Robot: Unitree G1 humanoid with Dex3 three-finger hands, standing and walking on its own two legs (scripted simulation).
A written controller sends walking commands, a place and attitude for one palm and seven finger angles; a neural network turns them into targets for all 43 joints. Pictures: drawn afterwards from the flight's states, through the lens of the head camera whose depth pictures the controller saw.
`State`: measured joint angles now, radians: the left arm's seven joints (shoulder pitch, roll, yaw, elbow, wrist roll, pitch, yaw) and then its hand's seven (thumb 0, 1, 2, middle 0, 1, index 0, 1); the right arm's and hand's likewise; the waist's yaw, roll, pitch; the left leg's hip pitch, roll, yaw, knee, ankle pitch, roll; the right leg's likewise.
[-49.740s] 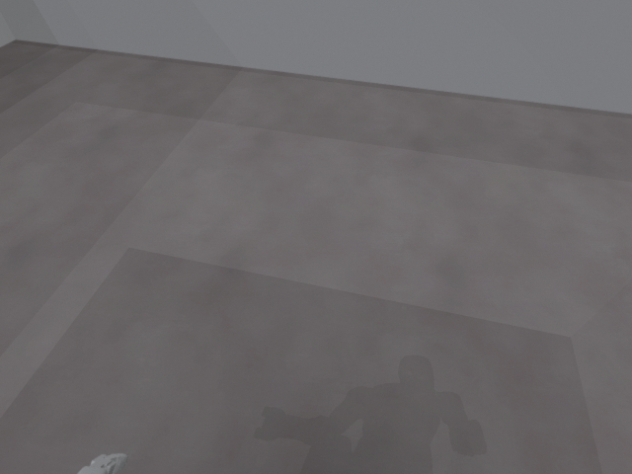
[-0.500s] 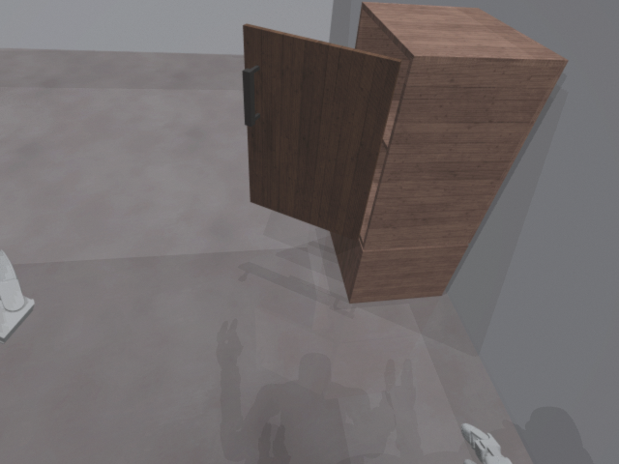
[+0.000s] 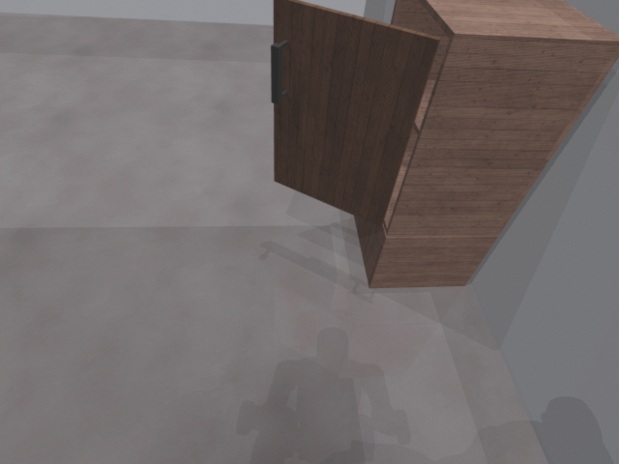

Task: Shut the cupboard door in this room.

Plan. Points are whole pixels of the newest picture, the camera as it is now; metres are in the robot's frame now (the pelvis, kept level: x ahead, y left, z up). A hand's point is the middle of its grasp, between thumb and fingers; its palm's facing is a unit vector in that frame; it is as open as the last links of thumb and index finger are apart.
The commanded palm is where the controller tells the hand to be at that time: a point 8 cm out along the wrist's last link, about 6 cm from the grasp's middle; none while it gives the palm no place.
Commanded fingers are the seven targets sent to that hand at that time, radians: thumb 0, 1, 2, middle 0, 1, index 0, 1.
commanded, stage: let the arm hang, fingers relaxed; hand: left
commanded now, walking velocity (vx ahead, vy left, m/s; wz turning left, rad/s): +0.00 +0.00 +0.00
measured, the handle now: (280, 72) +1.05 +0.11 +0.01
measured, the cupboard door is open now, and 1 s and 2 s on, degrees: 57 57 57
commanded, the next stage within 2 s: look to check the result in 0.80 s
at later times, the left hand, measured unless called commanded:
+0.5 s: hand out of the picture -0.01 +0.17 -0.16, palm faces -0.02 -0.99 -0.16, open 7.4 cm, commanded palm none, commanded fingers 0.00 0.90 0.90 -0.20 -0.30 -0.20 -0.30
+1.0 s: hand out of the picture -0.01 +0.18 -0.16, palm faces -0.03 -0.99 -0.16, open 7.4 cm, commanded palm none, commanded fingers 0.00 0.90 0.90 -0.20 -0.30 -0.20 -0.30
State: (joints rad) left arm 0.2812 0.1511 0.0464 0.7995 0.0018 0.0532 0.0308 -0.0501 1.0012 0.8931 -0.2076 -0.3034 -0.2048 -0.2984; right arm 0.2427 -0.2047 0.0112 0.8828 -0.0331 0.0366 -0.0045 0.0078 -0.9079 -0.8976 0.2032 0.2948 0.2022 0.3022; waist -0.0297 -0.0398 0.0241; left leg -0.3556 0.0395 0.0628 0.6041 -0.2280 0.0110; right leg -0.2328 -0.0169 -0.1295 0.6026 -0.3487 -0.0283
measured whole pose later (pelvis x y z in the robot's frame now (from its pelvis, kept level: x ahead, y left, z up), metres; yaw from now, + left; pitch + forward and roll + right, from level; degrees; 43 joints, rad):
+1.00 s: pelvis +0.03 +0.03 +0.02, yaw -4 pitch -1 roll +0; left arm 0.36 0.12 0.01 1.16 0.02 0.00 0.04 0.00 0.91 0.90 -0.20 -0.30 -0.20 -0.30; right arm 0.33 -0.11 -0.01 1.15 -0.01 0.00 -0.03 0.00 -0.91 -0.90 0.20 0.29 0.20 0.30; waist -0.01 -0.01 0.02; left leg -0.20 0.01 0.15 0.40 -0.18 0.05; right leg -0.12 -0.04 -0.05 0.41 -0.27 0.01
